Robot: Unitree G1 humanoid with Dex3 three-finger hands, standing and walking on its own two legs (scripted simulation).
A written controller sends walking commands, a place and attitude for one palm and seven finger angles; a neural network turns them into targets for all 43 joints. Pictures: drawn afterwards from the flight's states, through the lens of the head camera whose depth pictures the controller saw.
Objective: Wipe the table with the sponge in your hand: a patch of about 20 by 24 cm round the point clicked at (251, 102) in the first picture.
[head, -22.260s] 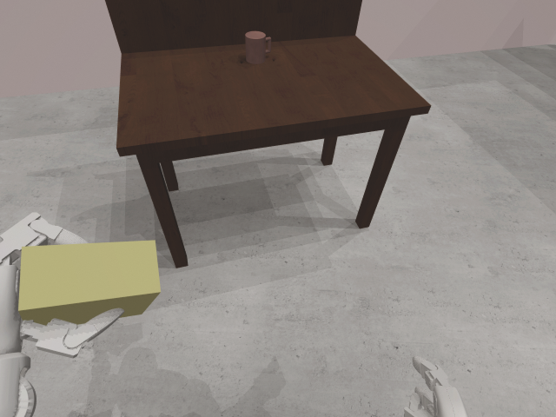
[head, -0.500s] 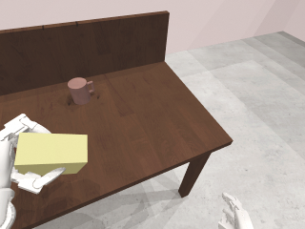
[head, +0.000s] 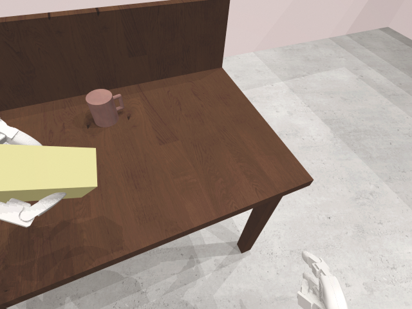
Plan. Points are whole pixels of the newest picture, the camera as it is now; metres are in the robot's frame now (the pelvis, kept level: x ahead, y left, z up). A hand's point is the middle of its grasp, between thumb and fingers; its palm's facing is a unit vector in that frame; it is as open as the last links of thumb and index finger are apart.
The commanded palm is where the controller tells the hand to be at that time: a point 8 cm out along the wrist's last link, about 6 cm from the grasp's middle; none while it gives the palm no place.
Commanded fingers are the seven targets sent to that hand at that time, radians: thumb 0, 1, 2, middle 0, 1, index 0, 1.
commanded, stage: come to a stop and stand still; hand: left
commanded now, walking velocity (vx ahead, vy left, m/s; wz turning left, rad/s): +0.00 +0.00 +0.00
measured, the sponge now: (60, 175) +0.26 +0.26 +0.15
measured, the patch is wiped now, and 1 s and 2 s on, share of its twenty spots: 0.00 0.00 0.00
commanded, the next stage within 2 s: look again from close up in 1.06 s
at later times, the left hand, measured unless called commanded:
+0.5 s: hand (50, 176) +0.25 +0.26 +0.16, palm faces +0.36 -0.87 -0.35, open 9.8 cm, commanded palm +0.19 +0.30 +0.17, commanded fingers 0.00 0.10 1.30 -1.20 -1.60 -1.20 -1.60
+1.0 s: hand (47, 192) +0.23 +0.26 +0.15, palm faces +0.37 -0.84 -0.38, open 9.8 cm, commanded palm +0.17 +0.29 +0.17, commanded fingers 0.00 0.10 1.30 -1.20 -1.60 -1.20 -1.60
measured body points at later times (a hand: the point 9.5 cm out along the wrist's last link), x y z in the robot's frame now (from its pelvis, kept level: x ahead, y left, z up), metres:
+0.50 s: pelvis +0.03 +0.02 +0.00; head +0.06 +0.05 +0.45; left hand +0.22 +0.30 +0.18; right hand +0.24 -0.19 -0.06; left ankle +0.04 +0.09 -0.74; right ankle +0.02 -0.13 -0.74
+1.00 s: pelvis +0.01 +0.01 +0.00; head +0.04 +0.03 +0.45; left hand +0.21 +0.30 +0.17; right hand +0.19 -0.21 -0.07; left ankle +0.04 +0.09 -0.74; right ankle +0.02 -0.13 -0.74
